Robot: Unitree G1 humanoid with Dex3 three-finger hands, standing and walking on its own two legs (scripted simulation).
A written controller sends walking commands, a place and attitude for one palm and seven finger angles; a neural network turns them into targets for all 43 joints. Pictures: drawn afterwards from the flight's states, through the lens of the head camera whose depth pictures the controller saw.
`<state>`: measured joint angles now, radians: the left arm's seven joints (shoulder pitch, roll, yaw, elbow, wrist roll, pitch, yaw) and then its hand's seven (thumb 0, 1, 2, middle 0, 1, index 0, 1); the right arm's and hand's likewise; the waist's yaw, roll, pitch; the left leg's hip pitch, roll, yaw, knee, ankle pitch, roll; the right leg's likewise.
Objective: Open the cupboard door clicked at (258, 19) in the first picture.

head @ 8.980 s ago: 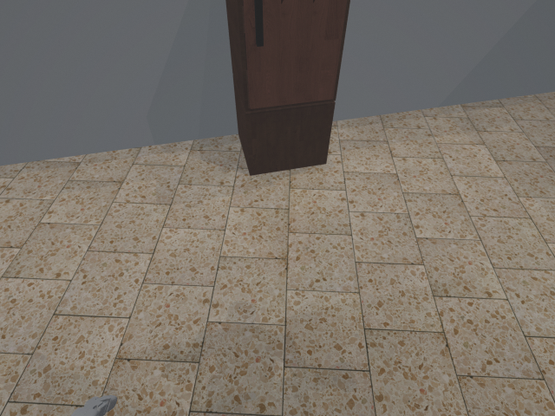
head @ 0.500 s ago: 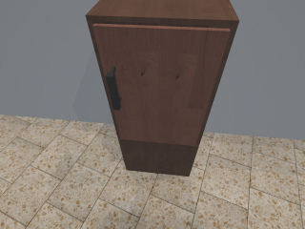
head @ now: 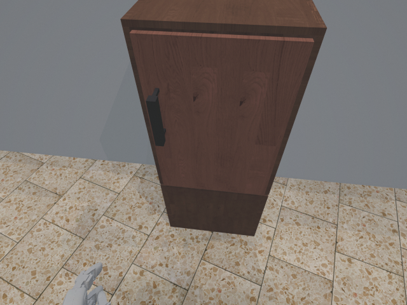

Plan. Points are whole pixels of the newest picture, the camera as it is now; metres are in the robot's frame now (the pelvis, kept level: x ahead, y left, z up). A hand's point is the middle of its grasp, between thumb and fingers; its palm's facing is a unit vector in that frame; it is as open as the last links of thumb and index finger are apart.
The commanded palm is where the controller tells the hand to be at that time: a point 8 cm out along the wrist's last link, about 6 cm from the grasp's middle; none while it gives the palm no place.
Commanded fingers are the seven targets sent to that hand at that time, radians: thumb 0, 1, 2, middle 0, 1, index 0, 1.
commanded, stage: raise the hand with hooked fingers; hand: left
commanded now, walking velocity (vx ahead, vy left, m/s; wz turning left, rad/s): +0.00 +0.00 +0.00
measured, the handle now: (158, 117) +0.58 +0.16 +0.03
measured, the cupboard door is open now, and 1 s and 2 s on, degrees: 0 0 0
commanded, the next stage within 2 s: move the hooked fingers beside the handle in 1.96 s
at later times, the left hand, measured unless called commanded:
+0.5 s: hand (109, 279) +0.18 +0.19 -0.01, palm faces -0.06 -0.99 -0.10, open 9.9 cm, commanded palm +0.15 +0.25 -0.02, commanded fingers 0.00 0.13 0.57 -0.25 -0.80 -0.25 -0.80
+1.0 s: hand (90, 251) +0.22 +0.23 +0.01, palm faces -0.11 -0.99 -0.06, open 12.9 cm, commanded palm +0.19 +0.29 +0.02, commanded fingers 0.00 -0.45 0.32 -0.30 -1.17 -0.30 -1.17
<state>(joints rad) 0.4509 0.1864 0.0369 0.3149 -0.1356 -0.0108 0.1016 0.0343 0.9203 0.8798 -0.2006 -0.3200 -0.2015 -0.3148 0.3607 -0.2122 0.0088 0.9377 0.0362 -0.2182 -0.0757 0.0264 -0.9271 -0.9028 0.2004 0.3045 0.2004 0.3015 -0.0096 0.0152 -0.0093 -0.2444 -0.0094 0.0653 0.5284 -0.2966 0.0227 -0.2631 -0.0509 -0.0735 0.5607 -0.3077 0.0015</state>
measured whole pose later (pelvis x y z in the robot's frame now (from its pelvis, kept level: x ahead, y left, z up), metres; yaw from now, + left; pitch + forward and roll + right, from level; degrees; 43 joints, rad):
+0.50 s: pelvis -0.04 -0.03 -0.09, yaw +2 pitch +13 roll -3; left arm 0.29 0.27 0.24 0.03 -0.33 -0.49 -0.46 0.01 0.35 0.66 -0.23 -0.65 -0.23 -0.65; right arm 0.14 -0.24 0.02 0.56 0.02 -0.25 -0.04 0.01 -0.90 -0.90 0.20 0.30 0.20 0.30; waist 0.05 0.03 -0.09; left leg -0.88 0.06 -0.05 1.19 -0.53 -0.02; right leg -0.83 -0.02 -0.17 1.13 -0.52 -0.06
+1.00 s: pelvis -0.03 +0.00 -0.05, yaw +0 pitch +10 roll -2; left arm 0.19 0.37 0.32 0.18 -0.36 -0.33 -0.49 0.00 -0.23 0.41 -0.28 -1.03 -0.28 -1.02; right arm 0.27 -0.30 0.01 0.57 0.05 -0.26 -0.08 0.02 -0.90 -0.90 0.20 0.30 0.20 0.30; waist -0.03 0.01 -0.07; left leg -0.70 0.04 0.02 0.98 -0.45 0.02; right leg -0.67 -0.02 -0.10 0.92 -0.42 -0.01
